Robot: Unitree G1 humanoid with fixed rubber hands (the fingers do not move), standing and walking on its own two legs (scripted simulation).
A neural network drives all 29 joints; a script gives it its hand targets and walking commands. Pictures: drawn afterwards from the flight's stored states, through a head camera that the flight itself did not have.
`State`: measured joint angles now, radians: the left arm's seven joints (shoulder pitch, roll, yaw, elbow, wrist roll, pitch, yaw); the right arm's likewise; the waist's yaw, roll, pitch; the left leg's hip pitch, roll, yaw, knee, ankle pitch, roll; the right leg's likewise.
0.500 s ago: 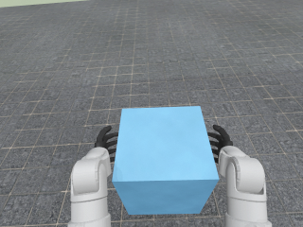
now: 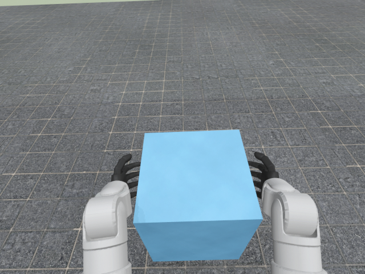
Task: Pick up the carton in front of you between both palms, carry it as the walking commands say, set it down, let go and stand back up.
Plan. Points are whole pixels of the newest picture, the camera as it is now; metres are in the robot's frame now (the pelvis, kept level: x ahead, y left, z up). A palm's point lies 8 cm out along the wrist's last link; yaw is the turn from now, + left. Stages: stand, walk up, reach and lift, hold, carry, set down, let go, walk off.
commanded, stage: carry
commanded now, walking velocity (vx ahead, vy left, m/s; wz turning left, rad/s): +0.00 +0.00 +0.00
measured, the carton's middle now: (193, 199) +0.28 +0.00 +0.01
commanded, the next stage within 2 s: hold in 1.30 s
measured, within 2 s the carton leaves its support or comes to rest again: neither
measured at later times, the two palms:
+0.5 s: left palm (116, 213) +0.22 +0.16 +0.07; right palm (267, 212) +0.22 -0.14 +0.06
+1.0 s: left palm (118, 209) +0.24 +0.16 +0.05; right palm (259, 207) +0.24 -0.13 +0.04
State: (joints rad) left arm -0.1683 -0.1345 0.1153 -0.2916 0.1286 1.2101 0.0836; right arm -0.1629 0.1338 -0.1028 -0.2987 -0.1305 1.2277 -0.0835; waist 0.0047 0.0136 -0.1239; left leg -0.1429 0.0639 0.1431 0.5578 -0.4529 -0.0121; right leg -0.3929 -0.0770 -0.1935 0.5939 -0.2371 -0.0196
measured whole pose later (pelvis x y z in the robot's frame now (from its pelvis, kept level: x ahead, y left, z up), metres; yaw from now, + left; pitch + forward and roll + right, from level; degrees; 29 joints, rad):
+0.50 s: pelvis -0.04 +0.01 +0.00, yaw +0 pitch +1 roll +0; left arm -0.16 -0.13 0.12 -0.06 0.19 1.00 0.04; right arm -0.15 0.13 -0.10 -0.07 -0.19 1.02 -0.05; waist 0.00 0.00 -0.11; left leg -0.18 0.04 0.15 0.55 -0.39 0.01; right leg -0.40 -0.10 -0.18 0.52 -0.13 -0.02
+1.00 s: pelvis -0.05 +0.01 +0.00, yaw +0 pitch +2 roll +0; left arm -0.25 -0.15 0.20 0.19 0.24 0.70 0.02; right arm -0.24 0.15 -0.18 0.18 -0.25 0.72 -0.03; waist 0.00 0.01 -0.07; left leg -0.22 0.03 0.15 0.59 -0.39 0.02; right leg -0.43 -0.10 -0.18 0.52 -0.11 -0.01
